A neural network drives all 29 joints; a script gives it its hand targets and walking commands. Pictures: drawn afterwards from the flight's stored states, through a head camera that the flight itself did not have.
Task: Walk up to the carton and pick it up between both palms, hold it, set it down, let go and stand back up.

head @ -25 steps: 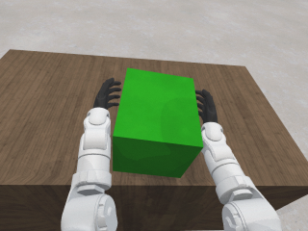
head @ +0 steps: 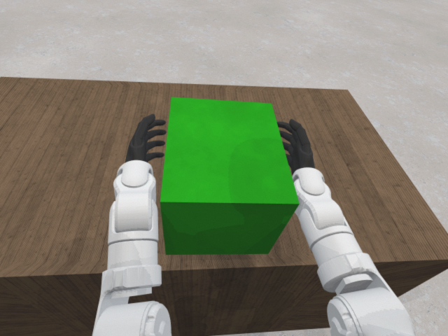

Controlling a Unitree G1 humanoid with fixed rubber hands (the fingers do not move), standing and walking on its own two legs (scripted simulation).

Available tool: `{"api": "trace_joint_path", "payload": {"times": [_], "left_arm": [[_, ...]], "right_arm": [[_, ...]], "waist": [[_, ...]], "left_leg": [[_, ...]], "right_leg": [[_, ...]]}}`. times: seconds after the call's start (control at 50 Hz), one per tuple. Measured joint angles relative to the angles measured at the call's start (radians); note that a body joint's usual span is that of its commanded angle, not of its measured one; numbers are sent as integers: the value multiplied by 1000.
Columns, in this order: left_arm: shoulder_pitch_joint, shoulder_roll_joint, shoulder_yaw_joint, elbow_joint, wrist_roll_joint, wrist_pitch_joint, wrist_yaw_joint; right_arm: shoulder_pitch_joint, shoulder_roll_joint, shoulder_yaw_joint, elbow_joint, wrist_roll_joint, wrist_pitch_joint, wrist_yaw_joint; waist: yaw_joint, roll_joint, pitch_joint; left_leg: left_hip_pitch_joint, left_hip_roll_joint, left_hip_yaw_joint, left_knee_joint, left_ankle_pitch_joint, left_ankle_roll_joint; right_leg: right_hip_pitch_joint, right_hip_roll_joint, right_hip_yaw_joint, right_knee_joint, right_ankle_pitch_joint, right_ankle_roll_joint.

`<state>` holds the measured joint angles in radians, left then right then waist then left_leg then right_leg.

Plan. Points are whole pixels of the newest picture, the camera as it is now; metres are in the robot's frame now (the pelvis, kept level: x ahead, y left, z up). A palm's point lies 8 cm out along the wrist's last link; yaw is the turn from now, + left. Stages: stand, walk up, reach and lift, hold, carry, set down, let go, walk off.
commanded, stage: reach and lift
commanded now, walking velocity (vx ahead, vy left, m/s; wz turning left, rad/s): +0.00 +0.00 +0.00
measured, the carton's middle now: (220, 176) +0.36 +0.01 +0.08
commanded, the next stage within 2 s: hold in 0.62 s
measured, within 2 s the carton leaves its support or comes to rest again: neither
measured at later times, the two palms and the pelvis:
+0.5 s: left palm (134, 151) +0.36 +0.15 +0.16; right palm (303, 152) +0.36 -0.13 +0.16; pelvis -0.01 +0.00 +0.00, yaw +0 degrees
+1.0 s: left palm (131, 146) +0.35 +0.15 +0.17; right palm (307, 143) +0.36 -0.13 +0.18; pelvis -0.01 +0.00 +0.00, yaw +0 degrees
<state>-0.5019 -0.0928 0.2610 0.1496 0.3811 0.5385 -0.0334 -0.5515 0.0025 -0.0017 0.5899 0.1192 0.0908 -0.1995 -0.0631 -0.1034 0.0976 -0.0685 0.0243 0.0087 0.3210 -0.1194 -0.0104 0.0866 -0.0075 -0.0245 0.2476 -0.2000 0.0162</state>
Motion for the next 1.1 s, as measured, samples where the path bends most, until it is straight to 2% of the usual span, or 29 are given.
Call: {"api": "trace_joint_path", "payload": {"times": [0.06, 0.12, 0.26, 0.38, 0.6, 0.7, 0.9, 1.1], "left_arm": [[-2, 5, -21, -30, -24, -7, 28], [-33, 12, -16, -31, -28, -7, 36], [-45, 15, 26, -27, -14, 30, -5], [-15, 13, 38, -24, -11, 37, -30], [-107, 32, 16, 21, -16, 44, 2], [-126, 28, 29, 37, -2, 58, 2], [-49, 19, 9, -61, -19, 73, 11], [-40, 14, 20, -105, -9, 144, -3]], "right_arm": [[-9, -13, 5, -43, 15, 0, -3], [-44, -16, -5, -51, 6, 11, -2], [-73, -8, 4, -41, -9, 66, -14], [-51, 0, 21, -33, -2, 78, -24], [-111, 5, -57, -3, -25, 56, 2], [-138, 4, -70, 30, -31, 63, 13], [-97, -21, 8, -39, 42, 75, -8], [-101, -22, 28, -61, 60, 138, -20]], "waist": [[2, 12, -3], [4, 21, -7], [-4, 25, -11], [-14, 14, -13], [-2, 9, -20], [-6, 6, -20], [-23, 14, -23], [-12, 17, -17]], "left_leg": [[-28, 4, -2, 12, 0, -1], [-41, 5, -3, 3, 10, -1], [-1, 1, -7, -29, 23, -1], [27, -2, -8, -24, 14, -1], [-28, -4, -2, -22, 34, 4], [-23, -5, 3, -32, 37, 6], [-4, 0, -1, 8, 3, 3], [32, -2, -4, -12, 19, 2]], "right_leg": [[-29, 4, -1, 14, -1, -3], [-49, 5, -2, 22, 0, -4], [-13, 2, -7, 2, 4, -3], [17, -1, -9, 4, -3, -2], [-51, -3, -3, 27, 6, -2], [-48, -5, 2, 20, 10, 1], [-6, 0, -1, 14, 0, 2], [20, -1, -5, 18, 1, -1]]}}
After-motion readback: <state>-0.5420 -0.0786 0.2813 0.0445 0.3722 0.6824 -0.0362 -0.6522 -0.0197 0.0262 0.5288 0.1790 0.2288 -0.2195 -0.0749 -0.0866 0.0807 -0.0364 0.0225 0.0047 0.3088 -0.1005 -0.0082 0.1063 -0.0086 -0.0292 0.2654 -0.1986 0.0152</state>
